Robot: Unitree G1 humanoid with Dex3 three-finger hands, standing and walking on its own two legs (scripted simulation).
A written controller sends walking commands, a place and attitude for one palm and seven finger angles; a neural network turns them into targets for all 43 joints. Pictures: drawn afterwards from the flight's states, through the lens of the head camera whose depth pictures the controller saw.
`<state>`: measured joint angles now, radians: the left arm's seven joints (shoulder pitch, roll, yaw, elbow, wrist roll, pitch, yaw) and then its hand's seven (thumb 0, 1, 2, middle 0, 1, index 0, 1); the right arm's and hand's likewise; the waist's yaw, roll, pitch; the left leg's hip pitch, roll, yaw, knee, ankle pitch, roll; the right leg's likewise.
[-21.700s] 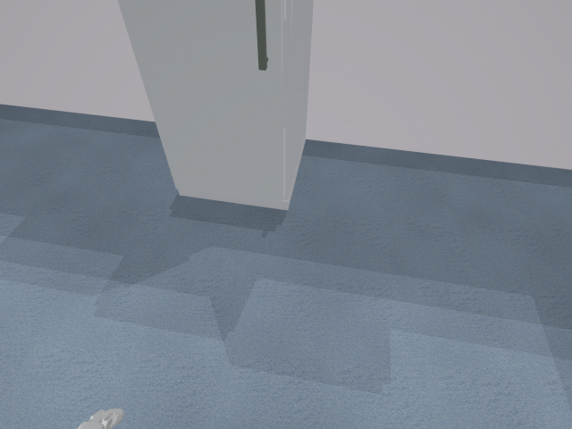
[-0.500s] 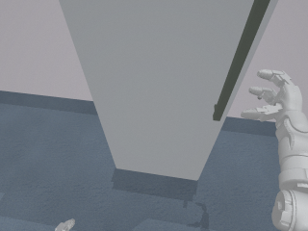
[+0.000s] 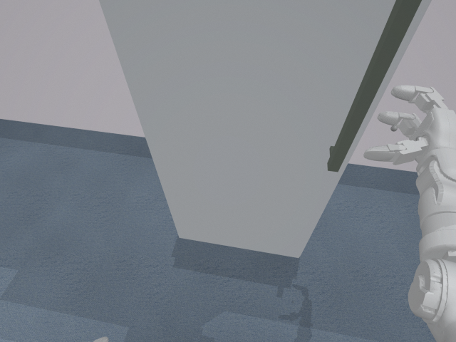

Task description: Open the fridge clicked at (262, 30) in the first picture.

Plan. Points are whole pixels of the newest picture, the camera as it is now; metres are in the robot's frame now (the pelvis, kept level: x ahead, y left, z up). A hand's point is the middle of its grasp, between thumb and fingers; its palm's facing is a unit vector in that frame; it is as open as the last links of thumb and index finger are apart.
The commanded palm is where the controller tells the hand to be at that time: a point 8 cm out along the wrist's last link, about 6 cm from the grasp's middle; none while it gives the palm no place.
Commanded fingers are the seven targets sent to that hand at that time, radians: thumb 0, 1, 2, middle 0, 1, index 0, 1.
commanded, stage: feel for the door with the fingertips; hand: right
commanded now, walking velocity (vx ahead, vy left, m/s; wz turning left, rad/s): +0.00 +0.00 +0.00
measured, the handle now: (374, 63) +0.52 -0.17 +0.23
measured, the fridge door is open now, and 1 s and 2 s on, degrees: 0 0 0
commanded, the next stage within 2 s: slide the fingers in behind the handle in 0.92 s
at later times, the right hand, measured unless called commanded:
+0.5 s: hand (373, 124) +0.46 -0.18 +0.16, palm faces +0.11 +0.99 +0.01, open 14.0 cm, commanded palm +0.44 -0.23 +0.15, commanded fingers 0.00 0.50 -0.30 0.30 1.20 0.30 1.20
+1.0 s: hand (375, 118) +0.48 -0.19 +0.16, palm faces +0.10 +0.99 +0.01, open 13.7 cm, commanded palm +0.46 -0.23 +0.15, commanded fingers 0.00 0.50 -0.30 0.30 1.20 0.30 1.20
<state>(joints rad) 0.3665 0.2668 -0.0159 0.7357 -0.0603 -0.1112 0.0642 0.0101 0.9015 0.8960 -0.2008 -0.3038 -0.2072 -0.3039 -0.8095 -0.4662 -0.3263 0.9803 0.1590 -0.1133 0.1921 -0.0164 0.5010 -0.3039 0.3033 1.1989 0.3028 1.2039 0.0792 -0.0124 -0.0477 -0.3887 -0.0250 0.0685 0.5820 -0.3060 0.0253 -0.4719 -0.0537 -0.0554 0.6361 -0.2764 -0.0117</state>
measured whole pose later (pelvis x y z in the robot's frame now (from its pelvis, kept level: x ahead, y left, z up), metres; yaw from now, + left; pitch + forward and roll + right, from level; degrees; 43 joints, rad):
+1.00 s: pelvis +0.00 +0.00 +0.00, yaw +0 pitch +8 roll +2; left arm 0.40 0.27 0.00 0.77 -0.04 -0.11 0.04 0.01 0.90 0.90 -0.20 -0.30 -0.21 -0.30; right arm -0.89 -0.43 -0.32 1.07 0.12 -0.14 0.13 -0.02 0.50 -0.30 0.33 1.22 0.33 1.23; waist 0.10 -0.02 -0.06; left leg -0.41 -0.03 0.07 0.60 -0.31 0.03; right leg -0.50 -0.06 -0.05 0.65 -0.29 -0.01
